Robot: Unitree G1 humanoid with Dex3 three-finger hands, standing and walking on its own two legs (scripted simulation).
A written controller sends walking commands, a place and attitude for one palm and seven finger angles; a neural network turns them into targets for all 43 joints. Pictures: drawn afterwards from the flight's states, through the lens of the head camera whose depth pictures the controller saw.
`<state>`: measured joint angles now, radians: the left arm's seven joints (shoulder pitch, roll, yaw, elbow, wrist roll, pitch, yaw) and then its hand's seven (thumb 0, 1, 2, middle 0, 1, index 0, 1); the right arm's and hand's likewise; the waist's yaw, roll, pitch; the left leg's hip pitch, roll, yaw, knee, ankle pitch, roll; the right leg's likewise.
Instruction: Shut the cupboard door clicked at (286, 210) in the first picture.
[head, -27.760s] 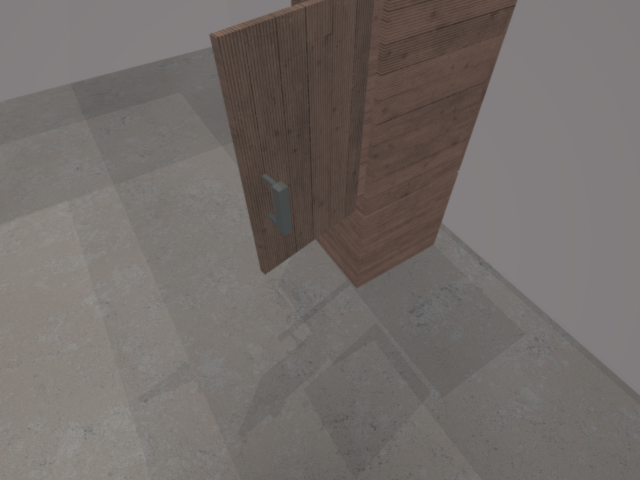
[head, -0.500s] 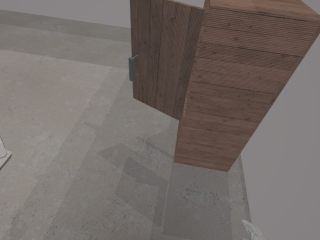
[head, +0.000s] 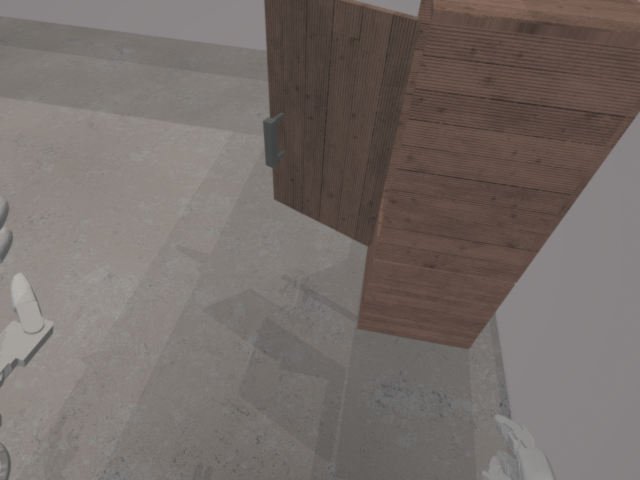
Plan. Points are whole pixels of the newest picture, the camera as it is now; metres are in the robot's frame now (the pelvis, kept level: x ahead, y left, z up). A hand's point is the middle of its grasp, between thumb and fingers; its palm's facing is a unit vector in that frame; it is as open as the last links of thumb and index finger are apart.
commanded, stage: stop stepping back and stand still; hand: left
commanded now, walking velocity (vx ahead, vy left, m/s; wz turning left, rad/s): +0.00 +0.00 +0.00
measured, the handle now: (276, 139) +0.91 +0.17 -0.09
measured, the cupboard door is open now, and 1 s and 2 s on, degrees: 67 67 67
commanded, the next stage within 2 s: let the arm hang, fingers relaxed in 0.30 s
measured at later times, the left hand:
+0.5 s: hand (85, 382) +0.20 +0.28 +0.04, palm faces +0.24 -0.86 -0.45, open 7.4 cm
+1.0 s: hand out of the picture -0.08 +0.23 -0.16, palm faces +0.03 -0.97 -0.25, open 7.3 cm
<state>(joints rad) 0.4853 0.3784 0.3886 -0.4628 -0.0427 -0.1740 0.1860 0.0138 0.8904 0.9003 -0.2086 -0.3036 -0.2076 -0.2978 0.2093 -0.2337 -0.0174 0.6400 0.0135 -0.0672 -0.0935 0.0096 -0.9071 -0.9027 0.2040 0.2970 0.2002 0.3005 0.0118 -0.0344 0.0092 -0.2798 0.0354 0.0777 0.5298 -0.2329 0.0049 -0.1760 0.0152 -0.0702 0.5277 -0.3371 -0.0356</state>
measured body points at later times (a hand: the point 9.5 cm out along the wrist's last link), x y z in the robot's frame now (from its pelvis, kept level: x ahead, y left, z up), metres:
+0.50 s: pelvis -0.01 +0.02 +0.00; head -0.01 +0.00 +0.45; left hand +0.19 +0.32 +0.07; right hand +0.15 -0.22 -0.11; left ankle +0.03 +0.12 -0.73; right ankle -0.03 -0.09 -0.73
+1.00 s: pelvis -0.03 +0.03 +0.01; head -0.02 +0.03 +0.46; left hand -0.08 +0.28 -0.14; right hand -0.03 -0.21 -0.15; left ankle +0.03 +0.12 -0.73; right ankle -0.03 -0.09 -0.73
